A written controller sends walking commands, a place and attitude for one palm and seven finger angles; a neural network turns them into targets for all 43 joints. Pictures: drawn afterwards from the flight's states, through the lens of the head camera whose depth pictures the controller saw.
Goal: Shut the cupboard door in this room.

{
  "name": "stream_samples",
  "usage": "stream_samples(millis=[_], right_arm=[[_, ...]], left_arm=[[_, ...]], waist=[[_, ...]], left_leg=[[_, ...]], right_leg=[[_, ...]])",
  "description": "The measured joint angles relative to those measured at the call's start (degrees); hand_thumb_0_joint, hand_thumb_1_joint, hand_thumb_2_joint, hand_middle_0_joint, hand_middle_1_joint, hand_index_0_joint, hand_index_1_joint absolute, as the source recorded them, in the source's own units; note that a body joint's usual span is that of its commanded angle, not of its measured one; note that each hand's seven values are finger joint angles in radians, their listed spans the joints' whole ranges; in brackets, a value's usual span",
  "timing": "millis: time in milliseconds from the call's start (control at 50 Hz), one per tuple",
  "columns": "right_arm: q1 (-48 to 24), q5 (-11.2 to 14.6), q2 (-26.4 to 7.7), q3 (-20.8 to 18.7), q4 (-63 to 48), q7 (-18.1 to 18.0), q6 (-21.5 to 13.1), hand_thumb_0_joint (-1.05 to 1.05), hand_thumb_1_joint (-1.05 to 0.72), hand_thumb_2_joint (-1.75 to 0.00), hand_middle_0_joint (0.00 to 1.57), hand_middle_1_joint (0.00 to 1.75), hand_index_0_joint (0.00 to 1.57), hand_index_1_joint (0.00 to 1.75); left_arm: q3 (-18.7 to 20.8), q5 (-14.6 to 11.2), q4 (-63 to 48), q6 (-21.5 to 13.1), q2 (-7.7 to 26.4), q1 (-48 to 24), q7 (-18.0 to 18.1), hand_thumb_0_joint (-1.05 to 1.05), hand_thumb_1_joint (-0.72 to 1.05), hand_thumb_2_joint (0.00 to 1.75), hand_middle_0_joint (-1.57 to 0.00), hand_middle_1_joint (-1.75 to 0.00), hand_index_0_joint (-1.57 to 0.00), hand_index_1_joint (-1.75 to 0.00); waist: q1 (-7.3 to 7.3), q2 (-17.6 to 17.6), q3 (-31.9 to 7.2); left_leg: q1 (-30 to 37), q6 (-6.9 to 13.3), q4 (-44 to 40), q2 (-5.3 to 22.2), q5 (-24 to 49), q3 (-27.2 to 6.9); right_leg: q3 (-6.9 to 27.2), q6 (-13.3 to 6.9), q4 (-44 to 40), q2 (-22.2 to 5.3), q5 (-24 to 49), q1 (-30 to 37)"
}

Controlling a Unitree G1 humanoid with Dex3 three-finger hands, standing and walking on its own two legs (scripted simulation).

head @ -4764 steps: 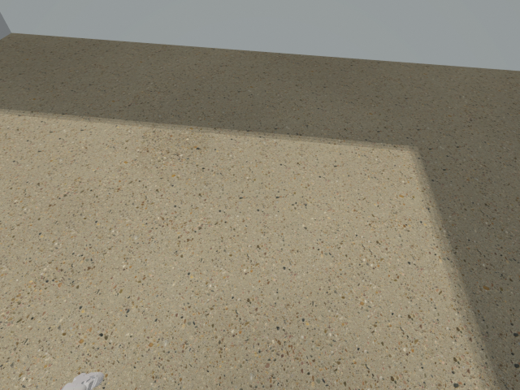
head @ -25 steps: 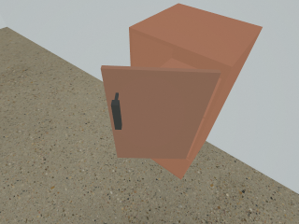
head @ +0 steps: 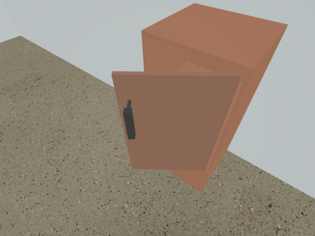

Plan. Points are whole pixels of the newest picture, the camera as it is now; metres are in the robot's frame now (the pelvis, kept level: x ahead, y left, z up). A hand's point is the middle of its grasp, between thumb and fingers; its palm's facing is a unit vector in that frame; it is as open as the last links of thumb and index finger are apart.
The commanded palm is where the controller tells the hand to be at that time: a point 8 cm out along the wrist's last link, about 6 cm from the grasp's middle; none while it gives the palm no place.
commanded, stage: look again from close up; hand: left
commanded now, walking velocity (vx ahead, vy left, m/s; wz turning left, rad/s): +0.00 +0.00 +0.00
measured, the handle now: (130, 119) +0.49 +0.13 -0.02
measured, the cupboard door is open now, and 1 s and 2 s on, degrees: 37 37 37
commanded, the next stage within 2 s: raise the hand and make a fist in 0.16 s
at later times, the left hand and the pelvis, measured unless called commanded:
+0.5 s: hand (93, 201) +0.21 +0.18 -0.01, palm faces +0.15 -0.99 -0.04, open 7.0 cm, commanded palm +0.11 +0.23 -0.06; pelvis -0.02 -0.02 -0.04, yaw +1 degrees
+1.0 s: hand (95, 220) +0.17 +0.17 -0.05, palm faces +0.01 -1.00 -0.03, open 4.6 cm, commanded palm +0.14 +0.22 -0.05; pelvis -0.04 -0.02 -0.10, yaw +1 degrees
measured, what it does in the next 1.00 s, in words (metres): lowers itself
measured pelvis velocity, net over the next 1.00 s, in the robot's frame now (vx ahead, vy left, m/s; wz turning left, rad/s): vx -0.04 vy -0.02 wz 0.01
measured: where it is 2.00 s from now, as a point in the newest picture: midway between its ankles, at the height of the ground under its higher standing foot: outside the picture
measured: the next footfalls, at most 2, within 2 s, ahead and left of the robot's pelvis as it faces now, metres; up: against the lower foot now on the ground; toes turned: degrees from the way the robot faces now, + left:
none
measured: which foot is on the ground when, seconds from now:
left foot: down 0.00-1.00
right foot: down 0.00-1.00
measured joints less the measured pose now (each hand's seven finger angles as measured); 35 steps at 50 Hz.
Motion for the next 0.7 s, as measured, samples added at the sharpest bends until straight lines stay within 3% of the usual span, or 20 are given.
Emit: stream_samples(millis=[280,300,320,360,420,460,540,580,620,700], right_arm=[[-3.16,0.27,-0.54,0.41,0.96,0.07,-0.12,0.00,-0.91,-0.90,0.20,0.30,0.20,0.30],[-2.64,0.65,-0.59,0.51,-1.15,-0.52,-1.35,0.00,-0.91,-0.90,0.20,0.30,0.20,0.30],[-1.34,1.58,-0.64,0.84,-3.74,-1.81,-4.27,0.00,-0.91,-0.90,0.20,0.30,0.20,0.30],[1.25,2.43,-0.90,0.41,-8.11,-2.90,-10.34,0.01,-0.91,-0.90,0.20,0.30,0.20,0.30],[2.28,2.10,-1.98,-1.06,-13.99,-1.78,-15.13,0.01,-0.91,-0.90,0.20,0.30,0.20,0.30],[0.00,1.75,-2.63,-1.81,-16.94,-0.64,-15.85,0.01,-0.91,-0.90,0.20,0.30,0.20,0.30],[-4.63,1.02,-2.89,-3.33,-22.38,1.26,-15.73,0.01,-0.91,-0.90,0.20,0.30,0.20,0.30],[-6.23,1.40,-3.55,-3.94,-25.40,1.32,-15.05,0.01,-0.91,-0.90,0.20,0.30,0.20,0.30],[-7.07,1.96,-4.36,-4.27,-28.00,0.67,-14.36,0.01,-0.91,-0.90,0.20,0.30,0.20,0.30],[-7.06,2.40,-4.89,-3.83,-30.61,-1.27,-14.16,0.01,-0.91,-0.90,0.20,0.30,0.20,0.30]], left_arm=[[-0.08,0.07,-0.51,0.00,1.77,-2.75,-0.04,0.00,0.90,0.89,-0.20,-0.30,-0.20,-0.30],[3.14,-1.24,-10.10,3.54,1.42,-0.24,-0.60,0.01,0.90,0.89,-0.20,-0.30,-0.21,-0.30],[3.92,-3.17,-21.47,4.08,1.80,2.95,0.09,0.01,0.90,0.89,-0.20,-0.30,-0.21,-0.30],[3.64,-6.78,-40.11,1.13,2.47,8.15,1.79,0.02,0.90,0.89,-0.21,-0.31,-0.21,-0.31],[5.46,-9.46,-50.97,-7.57,1.81,6.41,0.38,0.02,0.91,0.89,-0.22,-0.33,-0.23,-0.33],[8.26,-11.54,-50.61,-16.07,1.00,2.88,-3.90,0.01,0.91,0.89,-0.24,-0.35,-0.25,-0.35],[11.83,-15.61,-48.53,-31.56,1.75,0.87,-17.58,0.00,0.91,0.89,-0.29,-0.41,-0.30,-0.41],[12.27,-17.45,-48.36,-33.39,2.21,1.81,-22.80,0.00,0.90,0.89,-0.32,-0.44,-0.33,-0.44],[12.20,-18.89,-49.02,-31.52,2.24,3.81,-25.05,0.00,0.90,0.89,-0.36,-0.48,-0.37,-0.48],[11.75,-19.11,-53.65,-28.05,2.31,8.13,-22.68,0.01,0.90,0.89,-0.43,-0.55,-0.44,-0.55]], waist=[[0.31,-1.40,1.12],[0.05,-1.57,2.09],[0.24,-2.08,2.47],[0.20,-2.76,0.87],[-1.40,-2.05,-3.35],[-1.52,-1.45,-5.60],[-0.75,-2.77,-9.52],[0.02,-3.01,-9.92],[0.97,-2.64,-10.02],[2.87,-1.43,-9.89]], left_leg=[[1.34,-0.61,-1.38,0.83,-0.04,0.01],[0.74,-0.67,-0.10,1.02,-0.50,-0.19],[0.01,-0.73,0.97,0.93,-0.91,-0.17],[-1.28,-0.96,1.98,0.09,-1.28,-0.01],[-8.04,-1.04,7.35,-0.95,-2.65,-1.39],[-14.95,-1.30,13.21,-0.10,-4.48,-1.30],[-28.93,-2.20,25.46,1.68,-8.38,-0.98],[-34.26,-2.60,31.30,2.20,-10.32,-1.50],[-38.12,-2.99,35.88,2.49,-11.68,-2.31],[-42.71,-3.21,41.46,2.88,-13.42,-4.42]], right_leg=[[0.10,-0.34,-2.86,0.79,0.78,1.89],[-0.34,-0.45,-1.39,0.96,0.63,1.19],[-1.06,-0.69,2.08,0.71,0.13,-0.78],[-2.50,-1.27,8.77,-0.53,-0.53,-4.85],[-3.83,-1.77,10.80,-1.41,-4.55,-9.02],[-3.64,-1.44,15.17,-0.75,-7.25,-15.31],[-3.14,-2.68,28.66,0.65,-10.44,-30.10],[-3.56,-3.53,34.44,1.13,-12.38,-35.22],[-4.29,-3.53,38.68,1.36,-14.24,-38.55],[-6.32,-4.08,42.89,1.93,-16.00,-41.80]])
